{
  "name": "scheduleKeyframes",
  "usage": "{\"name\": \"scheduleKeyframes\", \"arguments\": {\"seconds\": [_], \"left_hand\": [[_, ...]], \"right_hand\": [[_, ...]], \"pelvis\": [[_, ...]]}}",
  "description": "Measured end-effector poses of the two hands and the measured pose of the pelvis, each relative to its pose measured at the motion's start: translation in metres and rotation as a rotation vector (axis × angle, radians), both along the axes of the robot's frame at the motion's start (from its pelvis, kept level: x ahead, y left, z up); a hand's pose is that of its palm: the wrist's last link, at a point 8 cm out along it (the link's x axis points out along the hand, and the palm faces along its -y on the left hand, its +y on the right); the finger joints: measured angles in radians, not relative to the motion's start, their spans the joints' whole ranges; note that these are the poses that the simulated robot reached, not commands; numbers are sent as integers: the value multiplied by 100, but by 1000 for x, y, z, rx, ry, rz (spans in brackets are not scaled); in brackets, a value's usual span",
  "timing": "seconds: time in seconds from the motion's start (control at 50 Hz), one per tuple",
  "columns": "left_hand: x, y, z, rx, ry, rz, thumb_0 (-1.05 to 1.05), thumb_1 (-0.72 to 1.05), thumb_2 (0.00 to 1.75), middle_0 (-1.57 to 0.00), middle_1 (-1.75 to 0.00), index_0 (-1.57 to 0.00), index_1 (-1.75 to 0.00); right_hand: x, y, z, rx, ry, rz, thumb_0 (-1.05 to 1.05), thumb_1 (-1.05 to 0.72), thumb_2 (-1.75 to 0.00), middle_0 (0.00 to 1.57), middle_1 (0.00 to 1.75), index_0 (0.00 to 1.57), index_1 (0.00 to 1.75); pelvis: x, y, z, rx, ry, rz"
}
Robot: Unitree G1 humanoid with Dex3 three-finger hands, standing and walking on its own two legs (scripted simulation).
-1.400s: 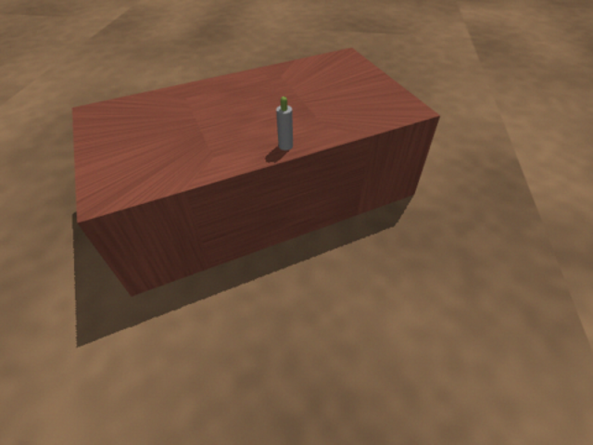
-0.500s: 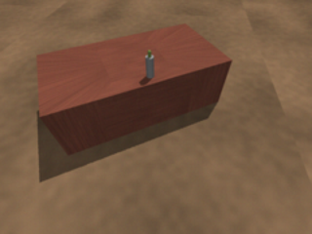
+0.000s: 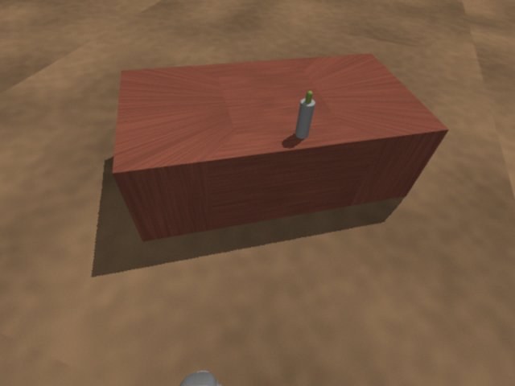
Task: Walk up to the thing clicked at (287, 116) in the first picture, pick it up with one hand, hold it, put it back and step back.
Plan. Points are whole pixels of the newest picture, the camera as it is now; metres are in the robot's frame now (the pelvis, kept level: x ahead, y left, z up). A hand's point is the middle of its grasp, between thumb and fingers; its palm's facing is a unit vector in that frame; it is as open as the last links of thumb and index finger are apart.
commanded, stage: walk up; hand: right
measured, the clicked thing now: (305, 114) +1.05 -0.15 -0.22
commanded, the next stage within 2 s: none
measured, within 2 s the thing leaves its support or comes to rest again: neither
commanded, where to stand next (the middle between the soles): +0.61 -0.04 m, yaw +15 degrees
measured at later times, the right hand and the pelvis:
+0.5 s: hand (406, 331) +0.25 -0.28 -0.15, palm faces -0.16 +0.92 -0.37, open 7.4 cm; pelvis +0.20 -0.01 -0.01, yaw +8 degrees
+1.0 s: hand (378, 205) +0.54 -0.28 -0.12, palm faces -0.23 +0.86 -0.46, open 7.4 cm; pelvis +0.39 -0.02 -0.01, yaw +13 degrees
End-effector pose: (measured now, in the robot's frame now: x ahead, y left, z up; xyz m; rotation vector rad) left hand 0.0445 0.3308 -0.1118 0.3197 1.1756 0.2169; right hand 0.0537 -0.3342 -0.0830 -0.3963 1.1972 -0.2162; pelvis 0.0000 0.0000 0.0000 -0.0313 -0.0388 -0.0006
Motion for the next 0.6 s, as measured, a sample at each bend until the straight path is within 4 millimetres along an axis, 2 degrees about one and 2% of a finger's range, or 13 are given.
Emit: {"name": "scheduleKeyframes", "arguments": {"seconds": [0.06,0.1,0.24,0.34,0.42,0.5,0.54,0.6], "left_hand": [[13,25,-18,11,26,15,1,90,89,-20,-30,-20,-30],[26,32,-23,8,46,18,1,91,89,-20,-30,-20,-30],[88,26,-6,-38,-17,11,1,91,89,-20,-30,-20,-30],[125,17,8,-39,-22,26,1,91,89,-20,-30,-20,-30],[164,7,15,-17,-38,40,1,91,89,-20,-30,-20,-30],[206,-9,16,25,-105,62,1,91,89,-20,-30,-20,-30],[220,-18,18,33,-141,79,1,91,89,-20,-30,-20,-30],[228,-32,25,21,-142,111,0,91,89,-20,-30,-20,-30]], "right_hand": [[25,9,-6,-48,-39,9,1,-91,-90,20,30,20,30],[35,17,-8,-51,-58,1,1,-91,-90,20,30,20,30],[63,48,-1,3,-15,30,1,-90,-90,20,30,21,30],[100,50,-6,40,-2,64,1,-90,-90,21,30,21,30],[142,37,-15,55,-1,88,1,-90,-90,21,30,21,30],[198,13,-34,46,-4,125,1,-90,-90,21,30,21,30],[230,6,-37,38,-5,147,1,-90,-90,21,30,21,30],[281,2,-31,40,-41,193,1,-91,-90,21,30,21,30]], "pelvis": [[23,19,-18,27,-9,12],[35,26,-20,33,-11,30],[83,30,-2,50,-11,71],[125,24,3,53,1,98],[164,11,0,57,10,115],[204,-10,-14,37,5,135],[219,-18,-14,36,-2,150],[241,-22,-7,40,-7,163]]}}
